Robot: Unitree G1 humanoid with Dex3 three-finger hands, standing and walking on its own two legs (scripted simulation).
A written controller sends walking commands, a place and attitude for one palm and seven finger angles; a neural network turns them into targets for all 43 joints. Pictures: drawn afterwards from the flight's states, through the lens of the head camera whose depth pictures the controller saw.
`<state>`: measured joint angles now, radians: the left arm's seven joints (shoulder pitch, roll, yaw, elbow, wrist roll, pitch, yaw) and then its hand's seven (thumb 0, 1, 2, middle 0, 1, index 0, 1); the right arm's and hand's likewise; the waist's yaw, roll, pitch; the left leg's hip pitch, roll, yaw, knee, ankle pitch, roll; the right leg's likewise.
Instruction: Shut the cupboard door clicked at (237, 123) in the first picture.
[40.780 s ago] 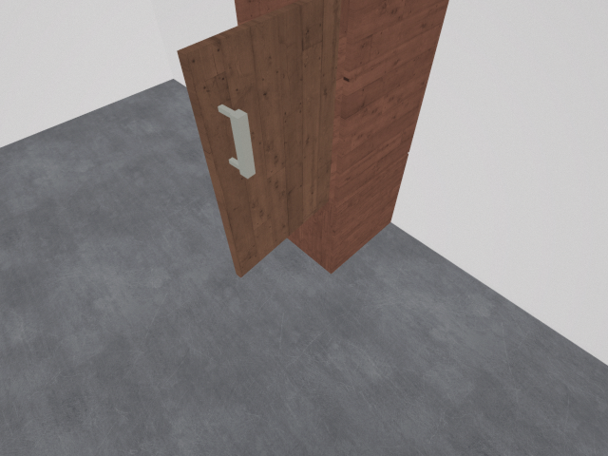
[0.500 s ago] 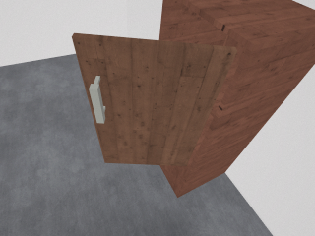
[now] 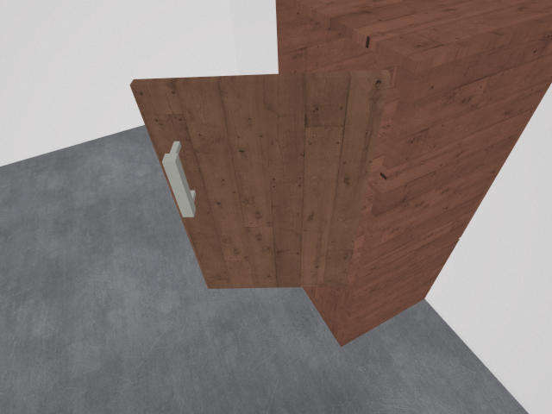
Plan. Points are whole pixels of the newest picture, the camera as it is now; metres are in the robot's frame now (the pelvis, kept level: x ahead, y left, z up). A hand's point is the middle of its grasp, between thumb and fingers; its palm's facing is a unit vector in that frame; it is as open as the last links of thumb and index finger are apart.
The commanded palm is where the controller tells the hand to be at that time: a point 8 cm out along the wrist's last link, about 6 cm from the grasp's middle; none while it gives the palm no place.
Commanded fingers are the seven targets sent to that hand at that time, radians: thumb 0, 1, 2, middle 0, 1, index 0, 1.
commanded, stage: come to a stop and stand still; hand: left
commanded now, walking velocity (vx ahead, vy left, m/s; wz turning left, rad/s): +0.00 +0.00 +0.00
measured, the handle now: (182, 180) +0.47 +0.19 +0.09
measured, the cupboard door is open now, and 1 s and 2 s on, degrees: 62 62 62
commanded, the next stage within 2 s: look again from close up in 0.10 s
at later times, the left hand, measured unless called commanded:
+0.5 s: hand out of the picture +0.04 +0.15 -0.16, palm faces +0.00 -0.97 -0.22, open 7.3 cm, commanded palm none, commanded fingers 0.00 0.90 0.90 -0.20 -0.30 -0.20 -0.30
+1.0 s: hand (198, 306) +0.27 +0.14 +0.02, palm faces +0.20 -0.98 -0.02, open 7.0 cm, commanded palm +0.15 +0.18 -0.04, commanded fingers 0.00 0.90 0.90 -0.42 -0.54 -0.42 -0.54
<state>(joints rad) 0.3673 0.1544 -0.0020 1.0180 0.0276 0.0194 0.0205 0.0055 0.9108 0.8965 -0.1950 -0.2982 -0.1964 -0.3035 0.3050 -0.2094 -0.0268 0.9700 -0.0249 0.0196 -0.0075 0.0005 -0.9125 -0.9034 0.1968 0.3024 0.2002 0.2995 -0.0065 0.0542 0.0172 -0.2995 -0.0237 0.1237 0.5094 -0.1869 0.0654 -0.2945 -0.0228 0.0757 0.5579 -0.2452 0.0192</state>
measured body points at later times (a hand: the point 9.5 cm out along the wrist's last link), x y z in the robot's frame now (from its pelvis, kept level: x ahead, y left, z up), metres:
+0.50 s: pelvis +0.03 -0.03 +0.01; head +0.05 -0.05 +0.46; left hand +0.04 +0.20 -0.14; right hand +0.02 -0.24 -0.16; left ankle +0.06 +0.08 -0.73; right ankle +0.04 -0.15 -0.73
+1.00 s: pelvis +0.05 -0.05 -0.02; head +0.05 -0.06 +0.43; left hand +0.25 +0.19 +0.03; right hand +0.21 -0.30 -0.10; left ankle +0.06 +0.08 -0.73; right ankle +0.04 -0.15 -0.73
